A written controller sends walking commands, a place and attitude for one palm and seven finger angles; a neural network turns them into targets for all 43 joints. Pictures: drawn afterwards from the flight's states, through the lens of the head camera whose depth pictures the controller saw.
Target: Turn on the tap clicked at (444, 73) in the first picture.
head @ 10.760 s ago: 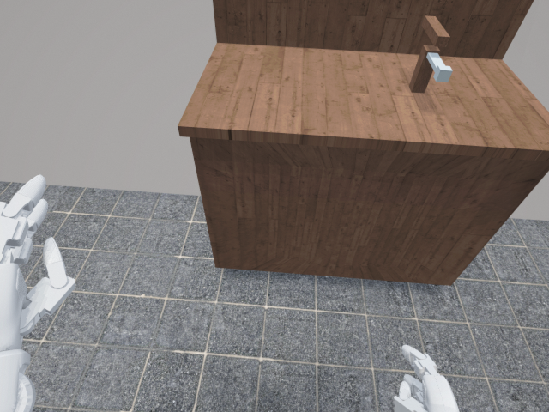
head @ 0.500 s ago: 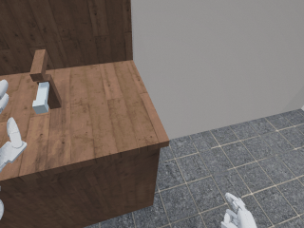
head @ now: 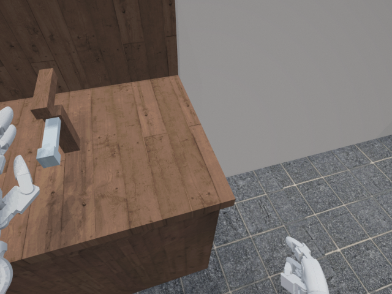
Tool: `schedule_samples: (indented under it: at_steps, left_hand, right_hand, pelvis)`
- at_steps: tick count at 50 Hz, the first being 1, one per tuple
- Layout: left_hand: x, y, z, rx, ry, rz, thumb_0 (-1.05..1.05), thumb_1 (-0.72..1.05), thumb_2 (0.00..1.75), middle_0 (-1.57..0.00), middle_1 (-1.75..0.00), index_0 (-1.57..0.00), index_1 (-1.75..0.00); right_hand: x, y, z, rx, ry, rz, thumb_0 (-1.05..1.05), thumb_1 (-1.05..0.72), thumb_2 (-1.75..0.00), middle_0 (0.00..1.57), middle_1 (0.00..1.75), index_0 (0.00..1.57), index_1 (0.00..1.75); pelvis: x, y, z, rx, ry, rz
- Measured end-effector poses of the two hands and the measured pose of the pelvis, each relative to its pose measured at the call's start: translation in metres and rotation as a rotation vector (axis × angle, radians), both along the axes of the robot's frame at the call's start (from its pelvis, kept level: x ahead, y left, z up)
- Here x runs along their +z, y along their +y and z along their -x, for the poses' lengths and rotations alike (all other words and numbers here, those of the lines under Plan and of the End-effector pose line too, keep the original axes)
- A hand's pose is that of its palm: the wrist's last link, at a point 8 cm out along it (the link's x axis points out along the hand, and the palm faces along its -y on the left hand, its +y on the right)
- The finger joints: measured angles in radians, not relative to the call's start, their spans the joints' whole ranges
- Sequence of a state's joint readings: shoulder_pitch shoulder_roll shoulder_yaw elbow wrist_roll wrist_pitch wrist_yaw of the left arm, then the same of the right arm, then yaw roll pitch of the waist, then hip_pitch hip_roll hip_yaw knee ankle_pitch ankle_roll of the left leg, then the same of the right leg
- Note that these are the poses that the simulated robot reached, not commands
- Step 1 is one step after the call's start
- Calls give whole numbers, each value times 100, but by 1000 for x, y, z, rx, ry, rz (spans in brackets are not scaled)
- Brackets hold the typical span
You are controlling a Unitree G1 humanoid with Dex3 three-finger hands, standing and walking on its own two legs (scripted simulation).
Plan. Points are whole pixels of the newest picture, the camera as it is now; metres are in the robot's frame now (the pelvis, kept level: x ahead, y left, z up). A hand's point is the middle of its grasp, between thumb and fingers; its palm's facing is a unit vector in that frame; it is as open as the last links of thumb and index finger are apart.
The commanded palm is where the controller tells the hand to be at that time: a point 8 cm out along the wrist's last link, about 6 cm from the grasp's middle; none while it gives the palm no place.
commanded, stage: come to a stop and stand still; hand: left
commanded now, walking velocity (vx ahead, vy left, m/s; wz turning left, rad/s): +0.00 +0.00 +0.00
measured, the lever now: (49, 156) +0.32 +0.30 +0.13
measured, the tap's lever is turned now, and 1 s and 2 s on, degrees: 0 0 0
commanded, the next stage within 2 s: look again from close up in 0.54 s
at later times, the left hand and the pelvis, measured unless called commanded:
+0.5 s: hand (18, 202) +0.21 +0.27 +0.17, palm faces +0.42 -0.84 -0.34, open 7.4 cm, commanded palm +0.15 +0.30 +0.19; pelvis -0.01 +0.02 +0.01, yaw +0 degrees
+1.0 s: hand out of the picture +0.20 +0.30 +0.15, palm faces +0.32 -0.85 -0.42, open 7.4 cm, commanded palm +0.14 +0.33 +0.19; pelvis -0.03 +0.05 +0.01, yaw -2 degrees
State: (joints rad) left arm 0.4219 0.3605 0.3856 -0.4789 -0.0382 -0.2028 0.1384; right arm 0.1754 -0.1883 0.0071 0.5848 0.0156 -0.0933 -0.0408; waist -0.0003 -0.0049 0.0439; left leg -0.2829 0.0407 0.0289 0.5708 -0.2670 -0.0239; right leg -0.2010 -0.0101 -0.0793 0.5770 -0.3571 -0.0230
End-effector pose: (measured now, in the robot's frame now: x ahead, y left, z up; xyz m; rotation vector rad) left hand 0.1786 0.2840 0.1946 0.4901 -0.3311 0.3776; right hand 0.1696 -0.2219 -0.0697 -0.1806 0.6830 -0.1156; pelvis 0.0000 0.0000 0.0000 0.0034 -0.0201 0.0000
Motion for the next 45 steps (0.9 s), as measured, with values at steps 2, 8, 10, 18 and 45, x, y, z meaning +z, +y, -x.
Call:
schedule_samples:
  at_steps: [2, 8, 10, 18, 45]
  left_hand:
    - [-3, 2, -3, 2, 20, 14, 1, 89, 90, -21, -30, -21, -30]
    - [-11, 6, -5, -7, 54, 63, 1, 89, 90, -21, -30, -21, -30]
    - [-10, 7, -3, -11, 52, 66, 1, 89, 90, -21, -30, -21, -30]
    - [-3, 18, 6, 8, 38, 65, 1, 89, 90, -21, -30, -21, -30]
    - [-29, 27, 15, -162, 151, 43, 1, 89, 90, -21, -30, -21, -30]
  right_hand:
    - [4, 3, -4, 6, -3, 0, 2, -91, -90, 21, 30, 20, 29]
    - [10, 9, -7, 7, 9, 21, 2, -91, -90, 21, 30, 20, 30]
    - [11, 10, -6, 4, 11, 25, 2, -91, -90, 21, 30, 20, 30]
    - [13, 16, 5, -4, 13, 22, 2, -91, -90, 21, 30, 20, 30]
    - [14, 36, 51, -42, 10, 32, 2, -91, -90, 21, 30, 20, 30]
  pelvis:
    - [2, 2, -3, -1, 8, 5]
    - [5, 8, -6, -5, 10, 8]
    - [6, 10, -5, -5, 8, 10]
    - [9, 16, 1, -6, 1, 18]
    - [8, 50, 30, -52, 0, 25]
